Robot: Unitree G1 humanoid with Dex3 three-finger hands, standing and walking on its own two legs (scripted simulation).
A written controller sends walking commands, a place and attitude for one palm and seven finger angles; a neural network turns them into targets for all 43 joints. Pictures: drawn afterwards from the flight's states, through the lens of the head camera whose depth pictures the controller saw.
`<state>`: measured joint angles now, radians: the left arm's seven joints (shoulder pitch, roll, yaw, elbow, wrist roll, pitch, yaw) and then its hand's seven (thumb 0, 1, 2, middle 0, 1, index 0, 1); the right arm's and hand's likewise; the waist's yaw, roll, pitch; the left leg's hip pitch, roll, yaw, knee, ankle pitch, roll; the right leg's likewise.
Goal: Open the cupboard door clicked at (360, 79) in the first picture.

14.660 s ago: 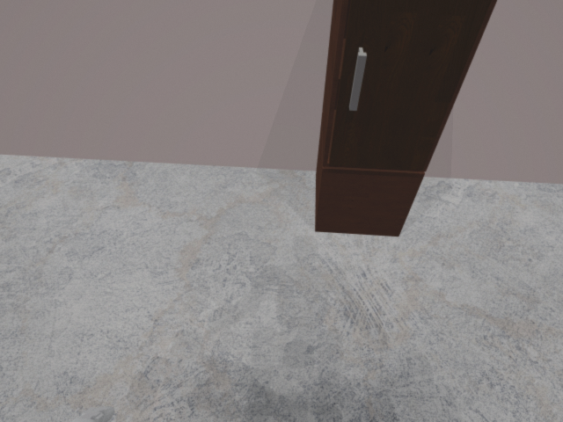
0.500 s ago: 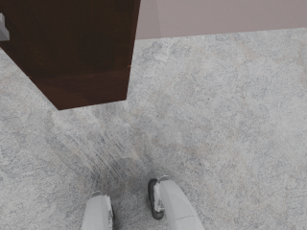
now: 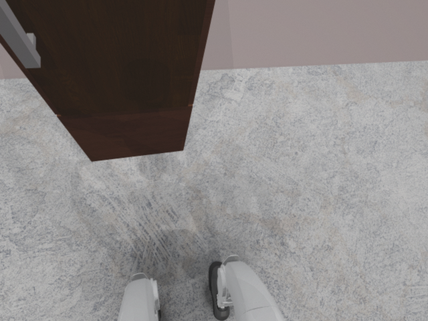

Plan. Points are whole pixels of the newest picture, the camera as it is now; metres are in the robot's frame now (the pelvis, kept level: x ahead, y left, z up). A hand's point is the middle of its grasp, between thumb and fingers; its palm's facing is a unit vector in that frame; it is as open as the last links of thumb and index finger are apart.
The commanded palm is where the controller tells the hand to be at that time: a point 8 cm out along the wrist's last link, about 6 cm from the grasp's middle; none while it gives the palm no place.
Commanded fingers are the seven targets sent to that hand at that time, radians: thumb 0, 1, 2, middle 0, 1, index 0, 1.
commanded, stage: move the hooked fingers beside the handle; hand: left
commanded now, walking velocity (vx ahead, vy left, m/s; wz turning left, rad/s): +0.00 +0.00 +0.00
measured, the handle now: (6, 11) +0.59 +0.26 +0.08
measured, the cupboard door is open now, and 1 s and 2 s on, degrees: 0 0 0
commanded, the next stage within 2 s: slide the fingers in behind the handle in 0.08 s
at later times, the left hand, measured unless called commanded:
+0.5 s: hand out of the picture +0.54 +0.30 +0.08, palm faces +0.06 -1.00 -0.02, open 14.0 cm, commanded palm +0.53 +0.32 +0.08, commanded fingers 0.00 -0.50 0.30 -0.30 -1.20 -0.30 -1.20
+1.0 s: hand out of the picture +0.54 +0.27 +0.08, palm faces +0.05 -1.00 -0.01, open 14.0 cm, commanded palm +0.52 +0.30 +0.08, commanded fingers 0.00 -0.50 0.30 -0.30 -1.20 -0.30 -1.20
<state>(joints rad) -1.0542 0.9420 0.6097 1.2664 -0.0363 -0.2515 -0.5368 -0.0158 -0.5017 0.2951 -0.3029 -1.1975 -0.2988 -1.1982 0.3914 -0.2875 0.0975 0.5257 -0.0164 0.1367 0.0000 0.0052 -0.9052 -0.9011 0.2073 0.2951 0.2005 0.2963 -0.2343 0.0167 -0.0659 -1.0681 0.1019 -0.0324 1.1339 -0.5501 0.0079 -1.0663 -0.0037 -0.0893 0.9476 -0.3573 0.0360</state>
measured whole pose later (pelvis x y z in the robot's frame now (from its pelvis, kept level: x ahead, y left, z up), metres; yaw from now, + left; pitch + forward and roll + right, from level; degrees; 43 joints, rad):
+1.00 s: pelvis +0.00 +0.00 +0.00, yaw +0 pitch +27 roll -6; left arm -1.05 0.80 0.54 1.21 -0.06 -0.28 -0.43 -0.02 -0.50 0.30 -0.30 -1.20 -0.30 -1.21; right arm 0.41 -0.28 0.08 0.57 -0.03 0.12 0.00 0.01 -0.91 -0.90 0.21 0.30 0.20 0.30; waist -0.23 0.02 -0.07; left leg -1.05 0.09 -0.02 1.11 -0.54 0.00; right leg -1.06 -0.01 -0.08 0.94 -0.35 0.03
